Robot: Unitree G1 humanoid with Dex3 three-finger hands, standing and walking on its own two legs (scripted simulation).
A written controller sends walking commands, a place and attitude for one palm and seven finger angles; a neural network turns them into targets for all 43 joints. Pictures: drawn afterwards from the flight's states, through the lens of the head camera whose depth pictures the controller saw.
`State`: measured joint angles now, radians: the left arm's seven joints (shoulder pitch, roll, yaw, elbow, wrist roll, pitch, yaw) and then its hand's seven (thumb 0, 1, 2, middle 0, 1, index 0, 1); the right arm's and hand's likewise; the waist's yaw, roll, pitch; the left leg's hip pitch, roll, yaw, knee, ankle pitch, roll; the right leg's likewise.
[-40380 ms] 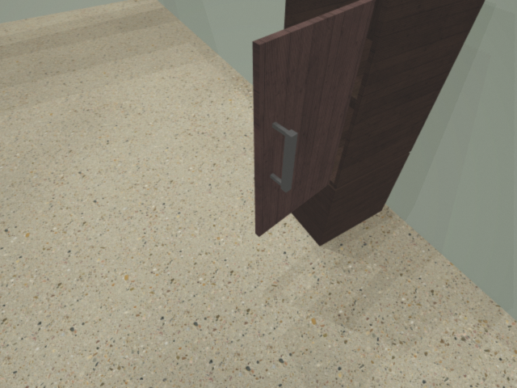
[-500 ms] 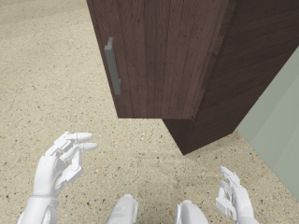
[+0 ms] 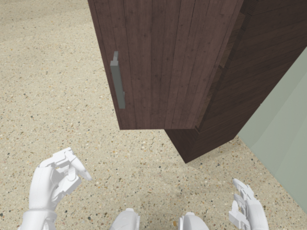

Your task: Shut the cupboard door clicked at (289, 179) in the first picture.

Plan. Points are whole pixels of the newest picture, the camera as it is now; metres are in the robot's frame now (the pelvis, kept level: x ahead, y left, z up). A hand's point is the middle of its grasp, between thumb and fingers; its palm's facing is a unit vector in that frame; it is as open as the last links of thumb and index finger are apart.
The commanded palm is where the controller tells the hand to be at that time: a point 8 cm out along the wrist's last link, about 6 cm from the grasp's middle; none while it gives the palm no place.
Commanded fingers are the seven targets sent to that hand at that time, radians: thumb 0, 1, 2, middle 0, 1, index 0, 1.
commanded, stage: raise the hand and make a fist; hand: left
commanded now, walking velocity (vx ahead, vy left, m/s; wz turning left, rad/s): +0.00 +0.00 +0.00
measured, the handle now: (119, 82) +0.50 +0.14 +0.07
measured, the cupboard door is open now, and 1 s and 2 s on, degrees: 65 65 65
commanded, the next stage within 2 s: bring the fist close to the handle in 0.78 s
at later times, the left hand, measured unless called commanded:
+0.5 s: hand (78, 167) +0.24 +0.18 +0.08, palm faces +0.08 -1.00 -0.04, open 3.1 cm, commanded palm +0.21 +0.24 +0.08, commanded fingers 0.00 0.90 0.90 -1.30 -1.50 -1.30 -1.50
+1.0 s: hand (87, 169) +0.24 +0.16 +0.08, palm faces +0.07 -1.00 -0.04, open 3.1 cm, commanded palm +0.23 +0.21 +0.08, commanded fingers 0.00 0.90 0.90 -1.30 -1.50 -1.30 -1.50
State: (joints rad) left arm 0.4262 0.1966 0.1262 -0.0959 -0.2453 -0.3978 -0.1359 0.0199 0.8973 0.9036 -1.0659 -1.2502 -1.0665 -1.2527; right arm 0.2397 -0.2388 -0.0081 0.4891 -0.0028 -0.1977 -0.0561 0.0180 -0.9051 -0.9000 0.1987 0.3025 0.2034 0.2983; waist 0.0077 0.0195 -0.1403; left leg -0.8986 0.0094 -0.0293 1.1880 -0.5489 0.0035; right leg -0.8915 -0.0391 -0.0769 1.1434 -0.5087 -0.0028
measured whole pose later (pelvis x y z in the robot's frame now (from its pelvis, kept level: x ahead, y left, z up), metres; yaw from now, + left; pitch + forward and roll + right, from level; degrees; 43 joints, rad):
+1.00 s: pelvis +0.00 -0.02 +0.01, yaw +1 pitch +13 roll -1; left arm 0.33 0.19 0.12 -0.02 -0.26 -0.37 -0.16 0.02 0.90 0.90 -1.30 -1.50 -1.30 -1.50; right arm 0.25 -0.25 0.01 0.50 0.01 -0.17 -0.06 0.02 -0.90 -0.90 0.20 0.30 0.20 0.30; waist 0.02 0.04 -0.14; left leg -0.83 0.01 -0.04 1.13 -0.53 -0.02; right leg -0.83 -0.03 -0.09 1.11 -0.50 -0.02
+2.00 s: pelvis +0.00 -0.01 +0.02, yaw -1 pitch +16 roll +0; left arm -0.49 0.12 0.13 0.73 -0.09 -0.43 0.11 0.02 0.90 0.90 -1.30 -1.50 -1.30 -1.50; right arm 0.28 -0.23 -0.01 0.64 -0.02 -0.06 0.00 0.01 -0.91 -0.90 0.20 0.30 0.20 0.30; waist -0.06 0.02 -0.13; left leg -0.85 0.02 0.01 1.06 -0.48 -0.01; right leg -0.88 -0.03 -0.04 1.06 -0.45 -0.02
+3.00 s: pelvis -0.01 -0.01 +0.00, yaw -1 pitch +20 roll -1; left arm -0.84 0.30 0.24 1.12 -0.11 -0.46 -0.09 0.02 0.90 0.90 -1.31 -1.50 -1.30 -1.50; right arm 0.35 -0.27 -0.01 0.68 -0.01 -0.04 0.00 0.01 -0.91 -0.90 0.20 0.30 0.20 0.30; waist -0.13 0.03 -0.12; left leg -0.99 0.02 0.00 1.13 -0.49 0.00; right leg -1.01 -0.03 -0.05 1.10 -0.45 -0.01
